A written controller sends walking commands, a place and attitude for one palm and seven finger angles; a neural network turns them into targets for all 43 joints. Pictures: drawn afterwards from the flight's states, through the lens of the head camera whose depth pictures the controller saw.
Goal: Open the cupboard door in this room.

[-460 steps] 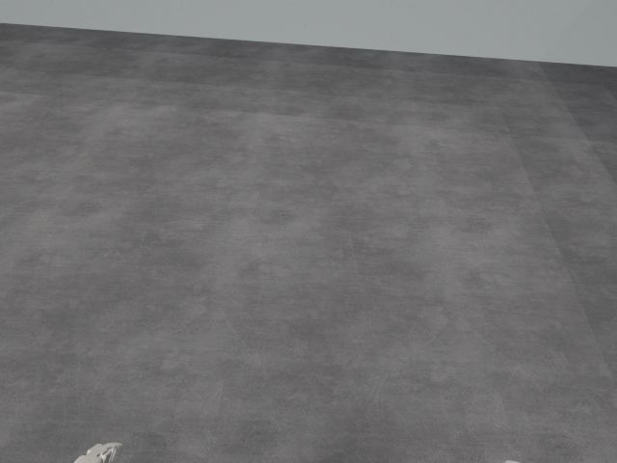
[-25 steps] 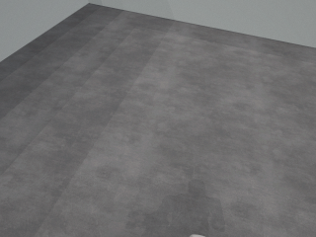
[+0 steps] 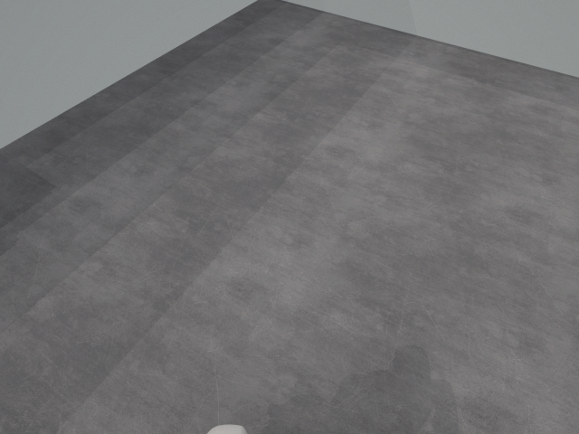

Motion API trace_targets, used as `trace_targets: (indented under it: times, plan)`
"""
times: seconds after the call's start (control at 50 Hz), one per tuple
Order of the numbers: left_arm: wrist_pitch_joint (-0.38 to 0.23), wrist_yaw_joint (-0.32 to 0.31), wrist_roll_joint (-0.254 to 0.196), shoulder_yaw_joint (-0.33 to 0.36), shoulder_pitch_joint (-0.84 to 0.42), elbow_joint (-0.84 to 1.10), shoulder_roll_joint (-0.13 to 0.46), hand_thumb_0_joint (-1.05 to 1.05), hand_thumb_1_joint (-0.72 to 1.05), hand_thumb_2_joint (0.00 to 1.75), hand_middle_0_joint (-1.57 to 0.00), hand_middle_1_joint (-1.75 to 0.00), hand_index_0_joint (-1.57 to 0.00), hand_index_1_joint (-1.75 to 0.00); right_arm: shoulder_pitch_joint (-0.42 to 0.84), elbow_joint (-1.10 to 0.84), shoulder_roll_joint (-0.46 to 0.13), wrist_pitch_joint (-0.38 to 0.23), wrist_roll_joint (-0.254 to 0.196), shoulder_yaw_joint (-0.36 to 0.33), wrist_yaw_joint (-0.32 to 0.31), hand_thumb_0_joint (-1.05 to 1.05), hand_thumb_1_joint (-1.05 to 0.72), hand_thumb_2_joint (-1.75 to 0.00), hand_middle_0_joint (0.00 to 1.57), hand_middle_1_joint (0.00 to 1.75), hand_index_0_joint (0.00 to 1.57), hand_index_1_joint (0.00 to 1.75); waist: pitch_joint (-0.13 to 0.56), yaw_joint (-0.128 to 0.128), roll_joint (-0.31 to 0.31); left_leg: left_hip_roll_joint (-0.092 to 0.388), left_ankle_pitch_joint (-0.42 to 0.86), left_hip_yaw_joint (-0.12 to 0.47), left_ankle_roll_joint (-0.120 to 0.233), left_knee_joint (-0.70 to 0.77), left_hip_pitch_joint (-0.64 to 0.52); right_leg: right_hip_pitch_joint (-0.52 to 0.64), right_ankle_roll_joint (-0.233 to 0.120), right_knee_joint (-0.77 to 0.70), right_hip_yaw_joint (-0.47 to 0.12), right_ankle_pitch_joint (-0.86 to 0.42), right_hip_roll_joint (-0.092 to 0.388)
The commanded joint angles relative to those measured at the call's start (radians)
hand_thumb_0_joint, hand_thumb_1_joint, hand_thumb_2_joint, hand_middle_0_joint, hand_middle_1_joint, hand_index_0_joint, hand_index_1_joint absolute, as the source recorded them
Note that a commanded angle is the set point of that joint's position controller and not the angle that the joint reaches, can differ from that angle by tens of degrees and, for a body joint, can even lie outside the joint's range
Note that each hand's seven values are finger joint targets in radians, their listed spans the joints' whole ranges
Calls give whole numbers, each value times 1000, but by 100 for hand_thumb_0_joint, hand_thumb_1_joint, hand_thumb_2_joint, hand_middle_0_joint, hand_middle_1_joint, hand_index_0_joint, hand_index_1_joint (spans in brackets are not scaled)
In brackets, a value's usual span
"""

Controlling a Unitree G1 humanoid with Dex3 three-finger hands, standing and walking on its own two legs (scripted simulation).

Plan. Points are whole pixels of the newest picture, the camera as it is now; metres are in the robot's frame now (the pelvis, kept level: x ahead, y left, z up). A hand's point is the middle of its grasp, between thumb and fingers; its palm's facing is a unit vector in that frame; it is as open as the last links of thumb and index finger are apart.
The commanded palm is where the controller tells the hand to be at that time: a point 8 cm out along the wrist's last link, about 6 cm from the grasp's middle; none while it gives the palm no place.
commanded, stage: turn or walk to find it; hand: left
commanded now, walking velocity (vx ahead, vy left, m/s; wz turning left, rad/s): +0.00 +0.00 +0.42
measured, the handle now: out of the picture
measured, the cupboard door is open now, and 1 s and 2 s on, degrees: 0 0 0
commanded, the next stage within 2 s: stand and wait in 1.12 s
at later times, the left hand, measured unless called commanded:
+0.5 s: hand out of the picture +0.06 +0.23 -0.15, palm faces +0.21 -0.94 -0.27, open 7.4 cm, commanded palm none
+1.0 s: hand out of the picture -0.11 +0.19 -0.18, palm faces +0.48 -0.84 -0.24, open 7.4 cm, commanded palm none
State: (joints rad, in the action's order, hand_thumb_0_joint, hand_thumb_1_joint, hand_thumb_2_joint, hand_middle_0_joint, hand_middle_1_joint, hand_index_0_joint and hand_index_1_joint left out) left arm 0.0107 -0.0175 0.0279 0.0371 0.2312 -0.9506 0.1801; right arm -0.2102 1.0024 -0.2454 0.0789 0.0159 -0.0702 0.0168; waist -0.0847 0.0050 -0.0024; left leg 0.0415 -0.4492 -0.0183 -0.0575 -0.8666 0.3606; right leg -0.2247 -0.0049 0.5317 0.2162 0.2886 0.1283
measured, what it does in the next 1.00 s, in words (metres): steps on the spot, turning left: left foot, then right foot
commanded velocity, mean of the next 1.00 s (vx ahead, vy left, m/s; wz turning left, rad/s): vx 0.00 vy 0.00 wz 0.42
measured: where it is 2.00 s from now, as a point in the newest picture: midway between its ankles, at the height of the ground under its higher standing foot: outside the picture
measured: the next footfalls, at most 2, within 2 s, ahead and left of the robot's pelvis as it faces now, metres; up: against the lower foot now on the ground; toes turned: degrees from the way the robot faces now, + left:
left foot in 0.08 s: +0.02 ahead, +0.14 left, +0.00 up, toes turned +7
right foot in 0.52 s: +0.05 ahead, -0.10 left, +0.00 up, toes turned +8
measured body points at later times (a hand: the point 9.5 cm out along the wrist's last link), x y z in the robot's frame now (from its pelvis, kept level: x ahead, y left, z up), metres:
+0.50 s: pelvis -0.01 +0.01 +0.00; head +0.02 +0.00 +0.44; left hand +0.05 +0.28 -0.13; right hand +0.10 -0.22 -0.16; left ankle -0.02 +0.14 -0.74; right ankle +0.01 -0.11 -0.73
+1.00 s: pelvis -0.04 +0.00 -0.01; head -0.02 +0.02 +0.44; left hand -0.14 +0.24 -0.16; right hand +0.14 -0.20 -0.15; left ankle -0.10 +0.11 -0.74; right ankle +0.01 -0.10 -0.74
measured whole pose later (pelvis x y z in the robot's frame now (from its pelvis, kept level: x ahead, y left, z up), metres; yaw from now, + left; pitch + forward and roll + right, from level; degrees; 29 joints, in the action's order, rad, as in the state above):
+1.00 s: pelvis -0.04 +0.00 -0.01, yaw +26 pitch -1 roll +0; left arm 0.02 -0.02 0.02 0.05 0.27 -0.99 0.22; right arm -0.17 0.98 -0.23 0.05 0.01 -0.05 0.01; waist -0.08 0.02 -0.02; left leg 0.04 -0.31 -0.07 -0.03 -0.58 0.25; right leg -0.26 0.01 0.62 0.28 0.32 0.16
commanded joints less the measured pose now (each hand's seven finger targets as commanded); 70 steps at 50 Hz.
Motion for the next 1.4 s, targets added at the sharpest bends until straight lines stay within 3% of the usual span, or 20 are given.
trace_targets:
  times: [0.0,0.04,0.06,0.08,0.12,0.2,0.38,0.46,0.48,0.5,0.52,0.62,0.86,0.94,0.98,1.0,1.1,1.32,1.34,1.38]
  plan:
    - [-8,-12,1,62,39,33,248,0,90,90,-20,-30,-20,-30,23,-87,-44,-49,-10,2,-8,0,-90,-90,20,30,20,30,138,17,-191,-25,61,-76,9,259,-43,148,-104,-64,-151,-483,226]
    - [3,-8,-15,58,35,38,217,0,90,90,-20,-30,-20,-30,-37,-73,-97,-64,-6,-9,-6,0,-90,-90,20,30,20,30,170,-24,-62,27,309,-17,40,484,-269,-11,-11,99,-74,-324,166]
    - [11,-2,-21,48,46,66,156,0,90,90,-20,-30,-20,-30,-59,-79,-199,-72,3,-30,-9,0,-90,-90,20,30,20,30,171,-36,219,262,568,289,139,519,-387,-261,65,286,-20,63,40]
    - [16,-3,-10,28,-31,101,131,0,90,90,-20,-30,-20,-30,-111,-72,-247,-62,0,-37,-11,0,-90,-90,20,30,20,30,137,-69,263,367,706,342,218,544,-316,-298,73,432,-76,344,-4]
    - [32,-7,-14,38,-86,85,142,0,90,90,-20,-30,-20,-30,-63,-62,-199,-65,5,-29,-35,0,-90,-90,20,30,20,30,86,-60,280,300,638,314,222,553,-235,-335,72,564,-186,267,-1]
    - [20,8,-14,38,-31,43,138,0,90,90,-20,-30,-20,-30,17,-90,-155,-78,1,-13,-38,0,-90,-90,20,30,20,30,117,-14,136,199,767,184,210,508,-287,-309,88,559,-182,136,-19]
    - [16,0,-21,28,-91,92,121,0,90,90,-20,-30,-20,-30,-7,-100,-160,-63,10,-29,-30,0,-90,-90,20,30,20,30,113,-37,159,190,717,287,227,488,-235,-182,84,273,-178,169,-70]
    - [-2,-4,-23,33,18,74,134,0,90,90,-20,-30,-20,-30,35,-118,-156,-58,4,-35,-26,0,-90,-90,20,30,20,30,150,20,136,124,608,293,169,401,-127,44,71,-60,-152,-50,-92]
    - [-12,-8,-17,41,49,68,173,0,90,90,-20,-30,-20,-30,27,-121,-124,-60,-4,-34,-20,0,-90,-90,20,30,20,30,161,30,56,73,465,258,120,328,-23,178,55,-167,-213,-134,-26]
    - [-22,-18,-1,58,75,67,260,0,90,90,-20,-30,-20,-30,11,-141,-55,-62,-10,-20,-14,0,-90,-90,20,30,20,30,170,38,-212,-64,135,105,48,136,168,289,-29,-219,-456,-221,218]
    - [-18,-16,-5,62,62,84,291,0,90,90,-20,-30,-20,-30,34,-156,-72,-48,-2,-28,-18,0,-90,-90,20,30,20,30,131,50,-286,-89,-139,86,31,-70,184,142,-137,-263,-541,-221,363]
    - [-22,-17,-9,37,-101,127,172,0,90,90,-20,-30,-20,-30,-40,-79,-70,-20,10,-31,3,0,-90,-90,20,30,20,30,30,-35,-141,-24,92,78,12,-360,171,-19,-92,-263,-266,-108,176]
    - [-15,-15,3,56,67,32,233,0,90,90,-20,-30,-20,-30,75,-92,-39,-37,-8,3,-4,0,-90,-90,20,30,20,30,104,48,-198,-6,-25,-42,-1,65,56,159,-145,-148,-177,-475,245]
    - [-2,-11,-9,61,35,21,231,0,90,90,-20,-30,-20,-30,-17,-72,-61,-56,-7,2,-8,0,-90,-90,20,30,20,30,134,-14,-136,-6,216,-76,26,410,-193,30,-54,-8,-95,-349,215]
    - [11,0,-18,38,21,68,131,0,90,90,-20,-30,-20,-30,-78,-76,-213,-67,4,-31,-11,0,-90,-90,20,30,20,30,126,-50,299,322,595,345,168,553,-364,-320,72,342,-17,270,18]
    - [22,-5,-10,30,-38,91,135,0,90,90,-20,-30,-20,-30,-110,-63,-237,-61,5,-37,-19,0,-90,-90,20,30,20,30,127,-80,258,377,590,377,247,570,-281,-311,69,473,-108,353,0]
    - [23,8,-13,39,-15,35,139,0,90,90,-20,-30,-20,-30,49,-98,-153,-73,3,-10,-35,0,-90,-90,20,30,20,30,79,-6,161,206,581,199,209,547,-195,-286,78,555,-178,139,-14]
    - [2,-5,-15,5,78,-23,82,0,90,90,-20,-30,-20,-30,38,-54,-106,-70,3,-6,-34,0,-90,-90,20,30,20,30,103,19,131,164,416,206,184,503,-122,24,62,6,-144,1,-75]
    - [-7,-8,-12,4,111,-40,95,0,90,90,-20,-30,-20,-30,34,-49,-85,-72,-3,-1,-32,0,-90,-90,20,30,20,30,107,33,76,121,346,172,144,451,-78,106,60,-116,-159,-86,-57]
    - [-24,-16,-5,13,72,-33,196,0,90,90,-20,-30,-20,-30,6,-53,7,-69,-16,19,-25,0,-90,-90,20,30,20,30,64,1,-187,-32,81,36,46,299,30,97,-45,-264,-435,-102,191]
